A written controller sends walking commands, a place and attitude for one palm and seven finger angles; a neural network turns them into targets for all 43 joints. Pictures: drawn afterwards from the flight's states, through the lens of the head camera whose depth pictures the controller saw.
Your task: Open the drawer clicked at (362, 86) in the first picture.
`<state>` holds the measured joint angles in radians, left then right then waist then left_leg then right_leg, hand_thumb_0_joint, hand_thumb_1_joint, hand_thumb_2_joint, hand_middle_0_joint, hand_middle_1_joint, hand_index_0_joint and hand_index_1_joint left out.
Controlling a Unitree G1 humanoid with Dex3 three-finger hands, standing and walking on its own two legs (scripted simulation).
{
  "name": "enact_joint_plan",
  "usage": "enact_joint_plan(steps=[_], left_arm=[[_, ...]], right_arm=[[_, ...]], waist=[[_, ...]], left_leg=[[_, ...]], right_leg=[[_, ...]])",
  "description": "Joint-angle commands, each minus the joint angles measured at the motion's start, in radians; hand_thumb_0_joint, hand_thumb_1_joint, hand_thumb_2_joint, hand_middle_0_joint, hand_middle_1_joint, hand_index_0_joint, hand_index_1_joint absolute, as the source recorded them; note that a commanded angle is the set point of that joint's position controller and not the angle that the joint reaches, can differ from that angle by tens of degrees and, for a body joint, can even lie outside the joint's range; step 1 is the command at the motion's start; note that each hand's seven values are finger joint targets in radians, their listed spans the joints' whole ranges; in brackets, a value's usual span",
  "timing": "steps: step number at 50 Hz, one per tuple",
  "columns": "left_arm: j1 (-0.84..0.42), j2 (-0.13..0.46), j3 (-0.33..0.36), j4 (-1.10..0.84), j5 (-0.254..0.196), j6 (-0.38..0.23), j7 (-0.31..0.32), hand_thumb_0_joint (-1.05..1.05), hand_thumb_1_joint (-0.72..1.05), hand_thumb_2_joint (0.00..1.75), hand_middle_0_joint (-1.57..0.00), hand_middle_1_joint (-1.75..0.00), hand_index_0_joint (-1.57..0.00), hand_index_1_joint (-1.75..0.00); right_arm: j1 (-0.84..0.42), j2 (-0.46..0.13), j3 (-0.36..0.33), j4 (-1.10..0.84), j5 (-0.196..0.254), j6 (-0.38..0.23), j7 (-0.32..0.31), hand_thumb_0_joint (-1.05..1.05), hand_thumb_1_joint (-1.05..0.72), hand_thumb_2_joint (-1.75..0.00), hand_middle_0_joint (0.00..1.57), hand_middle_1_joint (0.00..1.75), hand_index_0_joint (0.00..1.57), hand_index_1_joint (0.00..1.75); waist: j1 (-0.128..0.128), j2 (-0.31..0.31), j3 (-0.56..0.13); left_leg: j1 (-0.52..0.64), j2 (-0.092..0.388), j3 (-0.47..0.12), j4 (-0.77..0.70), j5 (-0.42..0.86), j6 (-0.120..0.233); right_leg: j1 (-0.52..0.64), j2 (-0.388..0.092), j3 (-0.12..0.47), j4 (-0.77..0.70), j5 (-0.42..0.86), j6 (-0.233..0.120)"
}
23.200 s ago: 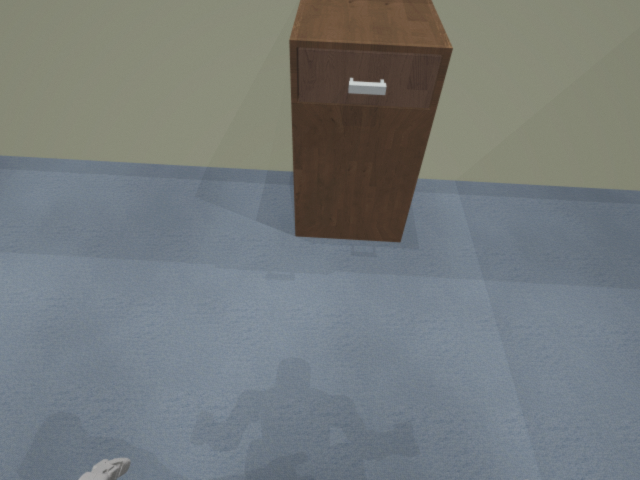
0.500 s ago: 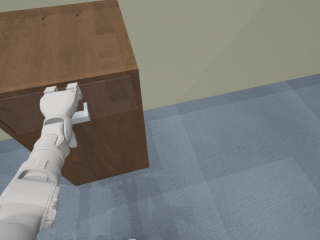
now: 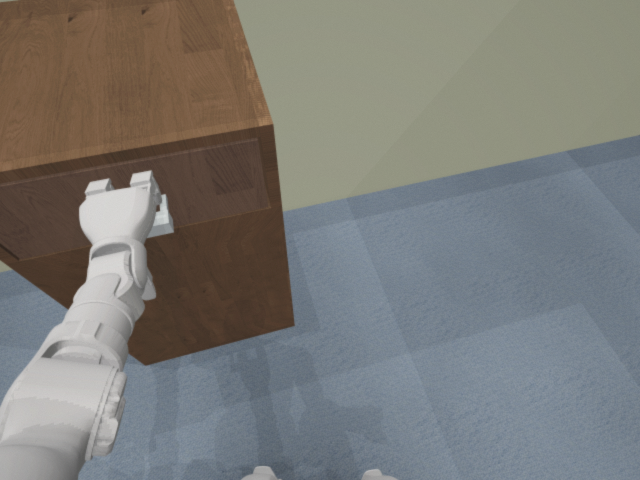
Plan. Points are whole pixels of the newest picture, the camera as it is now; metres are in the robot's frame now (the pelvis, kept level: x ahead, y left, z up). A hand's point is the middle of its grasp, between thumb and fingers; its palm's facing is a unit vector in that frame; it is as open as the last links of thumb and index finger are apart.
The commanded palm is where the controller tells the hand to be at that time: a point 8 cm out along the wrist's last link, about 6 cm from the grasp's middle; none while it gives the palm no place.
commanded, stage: lower the fingers behind the handle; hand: left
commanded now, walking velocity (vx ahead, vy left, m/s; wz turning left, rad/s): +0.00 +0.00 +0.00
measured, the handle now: (133, 217) +0.49 +0.27 -0.02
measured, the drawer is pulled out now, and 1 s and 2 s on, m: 0.00 0.00 0.00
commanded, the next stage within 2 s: close the thumb around the handle in 0.92 s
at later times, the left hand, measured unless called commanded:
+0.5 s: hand (138, 255) +0.43 +0.26 -0.04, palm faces -0.02 -0.03 -1.00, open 13.8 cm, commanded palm +0.42 +0.25 +0.02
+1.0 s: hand (140, 254) +0.44 +0.26 -0.04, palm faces -0.04 -0.02 -1.00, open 13.8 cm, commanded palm +0.42 +0.24 +0.02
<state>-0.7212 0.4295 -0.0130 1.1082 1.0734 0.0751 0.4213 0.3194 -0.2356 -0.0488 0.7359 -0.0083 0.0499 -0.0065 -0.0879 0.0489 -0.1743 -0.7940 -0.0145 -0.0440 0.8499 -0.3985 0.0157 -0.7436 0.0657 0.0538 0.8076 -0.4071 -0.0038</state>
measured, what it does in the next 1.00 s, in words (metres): stands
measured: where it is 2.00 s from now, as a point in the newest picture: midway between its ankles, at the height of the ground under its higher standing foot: outside the picture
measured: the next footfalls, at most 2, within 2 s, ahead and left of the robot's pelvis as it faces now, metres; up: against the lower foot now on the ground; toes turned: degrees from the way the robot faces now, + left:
none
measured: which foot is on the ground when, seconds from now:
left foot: down 0.00-1.00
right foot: down 0.00-1.00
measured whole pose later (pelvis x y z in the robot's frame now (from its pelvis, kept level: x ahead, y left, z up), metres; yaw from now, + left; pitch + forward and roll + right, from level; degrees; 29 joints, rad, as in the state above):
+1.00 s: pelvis -0.01 +0.00 -0.02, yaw +0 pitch +23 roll -2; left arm -0.73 0.44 0.00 1.11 1.08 0.06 0.49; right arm 0.32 -0.24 -0.06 0.77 -0.03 0.02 0.00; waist -0.09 0.05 -0.19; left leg -0.95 -0.01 -0.05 0.99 -0.44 0.02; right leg -0.89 0.07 0.04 0.94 -0.44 0.00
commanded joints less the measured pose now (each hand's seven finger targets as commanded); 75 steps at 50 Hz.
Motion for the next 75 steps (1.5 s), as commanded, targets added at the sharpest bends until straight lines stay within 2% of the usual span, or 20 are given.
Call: enact_joint_plan(steps=[1,4,8,12,16,18,21,26,30,36,39,46,51,53,56,59,61,70,73,75], left_arm=[[-0.370,0.283,0.077,-0.189,0.007,-0.030,0.027,0.00,-0.50,0.30,-0.30,-1.20,-0.30,-1.20],[-0.348,0.235,0.047,-0.181,0.024,-0.055,0.039,0.00,-0.50,0.30,-0.30,-1.20,-0.30,-1.20],[-0.308,0.250,0.071,-0.171,0.026,-0.055,0.060,0.00,-0.50,0.30,-0.30,-1.20,-0.30,-1.20],[-0.364,0.203,0.044,-0.215,0.022,-0.060,0.079,0.00,-0.50,0.30,-0.30,-1.20,-0.30,-1.20],[-0.382,0.245,0.083,-0.231,0.020,-0.063,0.105,0.00,-0.50,0.30,-0.30,-1.20,-0.30,-1.20],[-0.365,0.221,0.065,-0.191,0.030,-0.045,0.114,0.00,-0.50,0.30,-0.30,-1.20,-0.30,-1.20],[-0.392,0.229,0.066,-0.224,0.039,-0.037,0.122,0.00,-0.50,0.30,-0.30,-1.20,-0.30,-1.20],[-0.359,0.248,0.089,-0.201,0.023,-0.028,0.119,0.00,-0.50,0.30,-0.30,-1.20,-0.30,-1.20],[-0.384,0.230,0.064,-0.177,0.022,-0.011,0.111,0.00,-0.50,0.30,-0.30,-1.20,-0.30,-1.20],[-0.395,0.207,0.046,-0.195,0.014,-0.019,0.102,0.00,-0.50,0.30,-0.30,-1.20,-0.30,-1.20],[-0.375,0.213,0.047,-0.168,0.021,-0.016,0.100,0.00,-0.50,0.30,-0.30,-1.20,-0.30,-1.20],[-0.406,0.197,0.030,-0.169,0.021,-0.022,0.103,0.00,-0.50,0.30,-0.30,-1.20,-0.30,-1.20],[-0.377,0.235,0.062,-0.176,0.018,-0.021,0.101,0.00,-0.50,0.30,-0.30,-1.20,-0.30,-1.20],[-0.414,0.206,0.036,-0.197,0.016,-0.024,0.100,0.00,-0.39,0.35,-0.31,-1.21,-0.31,-1.21],[-0.392,0.225,0.052,-0.199,0.020,-0.025,0.100,0.00,-0.22,0.42,-0.32,-1.23,-0.32,-1.23],[-0.375,0.212,0.043,-0.182,0.014,-0.024,0.097,0.00,-0.05,0.49,-0.33,-1.25,-0.33,-1.25],[-0.384,0.260,0.075,-0.183,0.015,-0.028,0.096,0.00,0.06,0.54,-0.34,-1.26,-0.34,-1.26],[-0.351,0.218,0.057,-0.213,0.014,-0.041,0.093,0.00,0.56,0.76,-0.38,-1.31,-0.38,-1.31],[-0.334,0.244,0.076,-0.194,0.015,-0.037,0.098,0.00,0.73,0.83,-0.39,-1.33,-0.39,-1.33],[-0.354,0.245,0.075,-0.206,0.013,-0.036,0.098,0.00,0.84,0.88,-0.40,-1.34,-0.40,-1.34]], right_arm=[[0.113,-0.164,-0.055,-0.062,0.001,-0.021,-0.022,0.00,-0.90,-0.90,0.20,0.30,0.20,0.30],[0.112,-0.158,-0.058,-0.057,-0.005,-0.029,-0.022,0.00,-0.90,-0.90,0.20,0.30,0.20,0.30],[0.115,-0.161,-0.061,-0.055,-0.007,-0.030,-0.013,0.00,-0.90,-0.90,0.20,0.30,0.20,0.30],[0.123,-0.159,-0.072,-0.042,-0.011,-0.036,-0.007,0.00,-0.90,-0.90,0.20,0.30,0.20,0.30],[0.122,-0.163,-0.070,-0.031,-0.017,-0.036,-0.006,0.00,-0.90,-0.90,0.20,0.30,0.20,0.30],[0.116,-0.163,-0.069,-0.022,-0.019,-0.037,-0.003,0.00,-0.90,-0.90,0.20,0.30,0.20,0.30],[0.114,-0.164,-0.069,-0.025,-0.021,-0.039,-0.001,0.00,-0.90,-0.90,0.20,0.30,0.20,0.30],[0.115,-0.165,-0.065,-0.019,-0.024,-0.038,0.002,0.00,-0.90,-0.90,0.20,0.30,0.20,0.30],[0.110,-0.168,-0.061,-0.019,-0.022,-0.037,0.000,0.00,-0.90,-0.90,0.20,0.30,0.20,0.30],[0.119,-0.161,-0.062,-0.026,-0.019,-0.041,-0.003,0.00,-0.90,-0.90,0.20,0.30,0.20,0.30],[0.116,-0.164,-0.058,-0.025,-0.018,-0.040,-0.004,0.00,-0.90,-0.90,0.20,0.30,0.20,0.30],[0.123,-0.162,-0.060,-0.022,-0.018,-0.047,-0.007,0.00,-0.90,-0.90,0.20,0.30,0.20,0.30],[0.124,-0.163,-0.060,-0.021,-0.018,-0.044,-0.008,0.00,-0.90,-0.90,0.20,0.30,0.20,0.30],[0.122,-0.161,-0.061,-0.022,-0.018,-0.047,-0.009,0.00,-0.90,-0.90,0.20,0.30,0.20,0.30],[0.124,-0.161,-0.061,-0.022,-0.018,-0.045,-0.008,0.00,-0.90,-0.90,0.20,0.30,0.20,0.30],[0.121,-0.161,-0.060,-0.022,-0.018,-0.046,-0.008,0.00,-0.90,-0.90,0.20,0.30,0.20,0.30],[0.120,-0.166,-0.058,-0.020,-0.017,-0.044,-0.011,0.00,-0.90,-0.90,0.20,0.30,0.20,0.30],[0.117,-0.159,-0.063,-0.029,-0.019,-0.042,-0.006,0.00,-0.90,-0.90,0.20,0.30,0.20,0.30],[0.118,-0.162,-0.061,-0.027,-0.017,-0.040,-0.007,0.00,-0.90,-0.90,0.20,0.30,0.20,0.30],[0.116,-0.163,-0.061,-0.027,-0.018,-0.041,-0.006,0.00,-0.90,-0.90,0.20,0.30,0.20,0.30]], waist=[[-0.010,-0.020,-0.366],[-0.015,0.015,-0.360],[0.000,0.016,-0.369],[-0.019,0.057,-0.407],[-0.018,0.040,-0.441],[-0.023,0.033,-0.410],[-0.014,0.090,-0.439],[-0.008,0.059,-0.464],[-0.027,0.047,-0.395],[-0.028,0.051,-0.441],[-0.025,0.037,-0.392],[-0.040,0.039,-0.404],[-0.021,0.047,-0.440],[-0.036,0.053,-0.424],[-0.022,0.061,-0.451],[-0.026,0.043,-0.407],[-0.023,0.039,-0.417],[-0.019,0.050,-0.428],[-0.015,0.010,-0.421],[-0.014,0.038,-0.427]], left_leg=[[0.247,-0.009,0.051,-0.049,0.359,0.030],[0.241,-0.007,0.048,-0.029,0.358,0.026],[0.221,-0.004,0.045,-0.011,0.361,0.021],[0.281,0.008,0.030,0.013,0.413,0.014],[0.265,0.007,0.023,0.033,0.422,0.015],[0.242,0.007,0.024,0.034,0.390,0.015],[0.273,0.010,0.019,0.039,0.421,0.008],[0.254,0.011,0.015,0.052,0.414,0.008],[0.221,0.010,0.015,0.043,0.352,0.012],[0.258,0.012,0.015,0.043,0.367,0.013],[0.223,0.011,0.013,0.039,0.337,0.014],[0.218,0.009,0.016,0.046,0.327,0.017],[0.223,0.006,0.023,0.051,0.356,0.016],[0.226,0.008,0.022,0.052,0.350,0.017],[0.235,0.006,0.024,0.053,0.366,0.016],[0.206,0.004,0.029,0.050,0.339,0.019],[0.194,0.004,0.029,0.050,0.337,0.020],[0.219,0.004,0.028,0.058,0.388,0.017],[0.187,0.002,0.033,0.057,0.361,0.021],[0.200,0.001,0.030,0.055,0.369,0.018]], right_leg=[[0.164,-0.002,-0.053,-0.073,0.371,-0.022],[0.112,0.000,-0.060,-0.052,0.351,-0.026],[0.085,0.002,-0.064,-0.033,0.339,-0.030],[0.027,0.008,-0.074,-0.011,0.339,-0.033],[0.028,0.007,-0.074,0.009,0.349,-0.030],[0.004,0.007,-0.078,0.009,0.320,-0.030],[-0.015,0.009,-0.081,0.022,0.320,-0.035],[-0.004,0.008,-0.081,0.037,0.322,-0.032],[-0.021,0.009,-0.084,0.021,0.281,-0.033],[-0.019,0.008,-0.085,0.021,0.283,-0.029],[-0.031,0.009,-0.085,0.019,0.262,-0.032],[-0.032,0.007,-0.081,0.018,0.264,-0.030],[0.001,0.006,-0.074,0.025,0.304,-0.030],[-0.018,0.006,-0.076,0.019,0.298,-0.028],[0.002,0.007,-0.075,0.026,0.314,-0.030],[0.007,0.006,-0.074,0.016,0.305,-0.028],[0.014,0.003,-0.069,0.020,0.313,-0.026],[0.018,0.006,-0.073,0.027,0.350,-0.030],[0.037,0.005,-0.067,0.022,0.350,-0.024],[0.030,0.004,-0.069,0.027,0.347,-0.029]])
